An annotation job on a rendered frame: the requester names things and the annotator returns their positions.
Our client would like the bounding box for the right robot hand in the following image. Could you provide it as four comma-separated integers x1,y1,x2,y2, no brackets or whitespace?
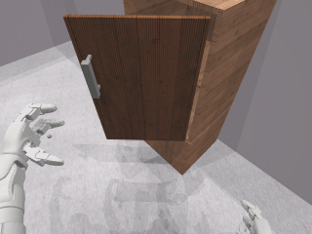
236,199,273,234

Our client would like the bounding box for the cupboard door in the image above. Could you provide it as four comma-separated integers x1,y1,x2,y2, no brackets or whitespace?
63,14,211,141

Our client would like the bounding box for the handle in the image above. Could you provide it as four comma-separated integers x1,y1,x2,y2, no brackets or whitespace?
80,55,100,98

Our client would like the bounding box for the robot left forearm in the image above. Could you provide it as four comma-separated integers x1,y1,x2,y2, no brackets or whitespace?
0,153,28,234

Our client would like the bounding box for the left robot hand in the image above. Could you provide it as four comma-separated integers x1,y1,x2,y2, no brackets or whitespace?
1,102,65,167

